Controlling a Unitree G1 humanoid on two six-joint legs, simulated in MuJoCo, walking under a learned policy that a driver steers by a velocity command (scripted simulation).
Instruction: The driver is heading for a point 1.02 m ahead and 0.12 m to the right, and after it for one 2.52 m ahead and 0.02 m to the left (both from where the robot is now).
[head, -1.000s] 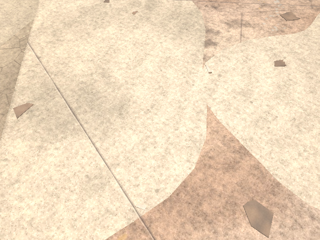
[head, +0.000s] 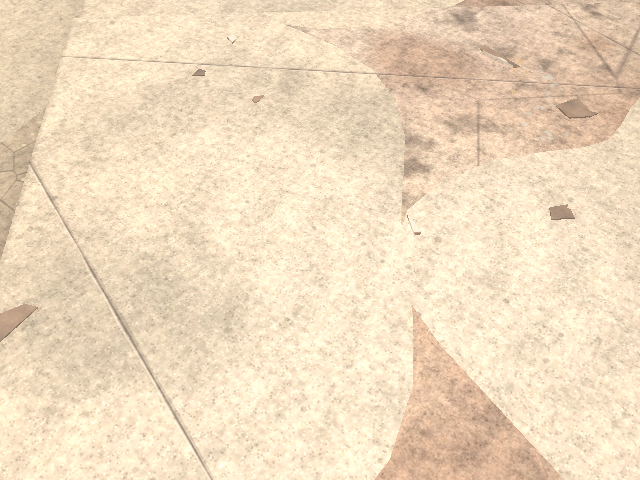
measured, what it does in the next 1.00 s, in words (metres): walks ahead: right foot, then left foot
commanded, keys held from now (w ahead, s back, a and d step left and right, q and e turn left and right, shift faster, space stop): w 1.00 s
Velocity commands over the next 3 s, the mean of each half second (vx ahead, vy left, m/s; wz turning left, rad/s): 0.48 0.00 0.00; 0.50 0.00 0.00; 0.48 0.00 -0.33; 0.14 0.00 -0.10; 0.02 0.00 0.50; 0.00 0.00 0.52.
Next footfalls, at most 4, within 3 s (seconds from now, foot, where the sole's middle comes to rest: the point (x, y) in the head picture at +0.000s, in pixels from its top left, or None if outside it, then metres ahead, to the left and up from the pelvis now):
0.22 right None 0.31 -0.09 -0.78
0.78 left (277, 432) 0.62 0.08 -0.78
1.34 right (349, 318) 0.91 -0.09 -0.78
1.84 left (313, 249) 1.13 0.00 -0.78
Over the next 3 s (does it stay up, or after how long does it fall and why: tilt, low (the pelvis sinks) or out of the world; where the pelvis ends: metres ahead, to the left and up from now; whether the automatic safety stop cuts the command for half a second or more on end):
stays up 0.96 -0.03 0.00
